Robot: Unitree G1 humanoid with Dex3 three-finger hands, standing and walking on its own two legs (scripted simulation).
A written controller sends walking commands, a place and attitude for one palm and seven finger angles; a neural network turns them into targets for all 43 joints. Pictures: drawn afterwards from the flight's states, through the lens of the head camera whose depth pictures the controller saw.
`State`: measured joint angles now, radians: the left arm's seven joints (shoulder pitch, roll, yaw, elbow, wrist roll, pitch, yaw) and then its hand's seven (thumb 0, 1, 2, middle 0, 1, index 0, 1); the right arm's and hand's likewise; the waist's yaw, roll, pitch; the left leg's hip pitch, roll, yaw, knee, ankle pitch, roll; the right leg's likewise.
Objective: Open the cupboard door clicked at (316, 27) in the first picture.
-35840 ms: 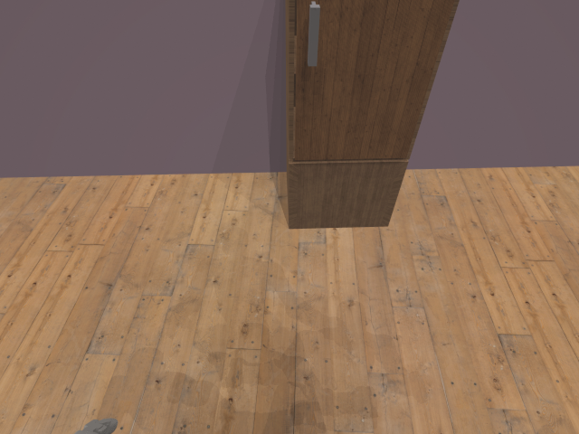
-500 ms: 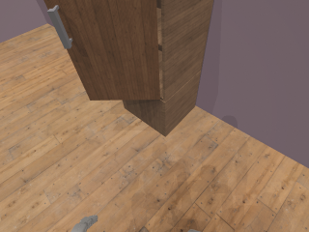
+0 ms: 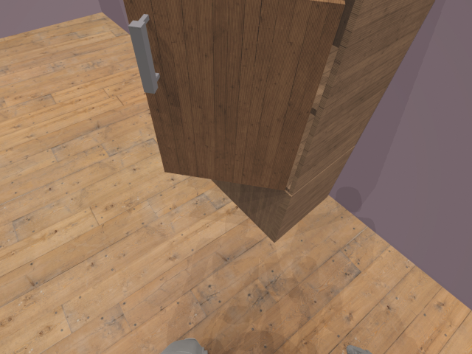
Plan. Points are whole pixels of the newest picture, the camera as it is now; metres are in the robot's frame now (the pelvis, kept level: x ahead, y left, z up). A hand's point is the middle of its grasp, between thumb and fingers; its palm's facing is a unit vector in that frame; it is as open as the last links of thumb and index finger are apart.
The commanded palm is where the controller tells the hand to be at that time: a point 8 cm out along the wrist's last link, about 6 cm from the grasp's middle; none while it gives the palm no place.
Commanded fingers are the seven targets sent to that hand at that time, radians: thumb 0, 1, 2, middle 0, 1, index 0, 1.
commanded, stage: come to a stop and stand still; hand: left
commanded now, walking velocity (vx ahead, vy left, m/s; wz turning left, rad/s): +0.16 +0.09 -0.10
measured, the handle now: (148, 55) +0.66 +0.27 +0.13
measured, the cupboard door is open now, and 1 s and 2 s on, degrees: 40 40 40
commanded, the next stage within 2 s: look again from close up in 1.96 s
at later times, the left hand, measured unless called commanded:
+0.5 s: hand (144, 328) +0.17 +0.20 -0.17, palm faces -0.04 -0.98 -0.20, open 7.4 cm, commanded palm none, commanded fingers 0.00 0.90 0.90 -0.20 -0.30 -0.20 -0.30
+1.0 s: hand out of the picture +0.12 +0.22 -0.16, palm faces -0.05 -0.96 -0.27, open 7.4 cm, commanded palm none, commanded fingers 0.00 0.90 0.90 -0.20 -0.30 -0.20 -0.30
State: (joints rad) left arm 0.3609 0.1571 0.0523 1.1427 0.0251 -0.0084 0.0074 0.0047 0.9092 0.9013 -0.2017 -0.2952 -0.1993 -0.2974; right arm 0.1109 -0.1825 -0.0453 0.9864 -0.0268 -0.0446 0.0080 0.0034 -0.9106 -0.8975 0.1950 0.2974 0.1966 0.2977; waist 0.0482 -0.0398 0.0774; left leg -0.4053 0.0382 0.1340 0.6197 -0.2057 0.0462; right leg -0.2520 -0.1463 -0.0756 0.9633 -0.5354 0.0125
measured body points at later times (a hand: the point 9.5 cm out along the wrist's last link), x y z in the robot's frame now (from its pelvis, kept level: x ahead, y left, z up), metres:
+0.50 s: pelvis +0.09 +0.02 +0.01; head +0.14 +0.03 +0.45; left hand +0.18 +0.25 -0.15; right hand +0.08 -0.21 -0.15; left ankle +0.06 +0.12 -0.71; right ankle +0.09 -0.09 -0.72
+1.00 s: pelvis +0.06 +0.02 +0.01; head +0.09 +0.02 +0.46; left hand +0.13 +0.27 -0.13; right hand +0.09 -0.23 -0.14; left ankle +0.06 +0.13 -0.72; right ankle +0.01 -0.11 -0.72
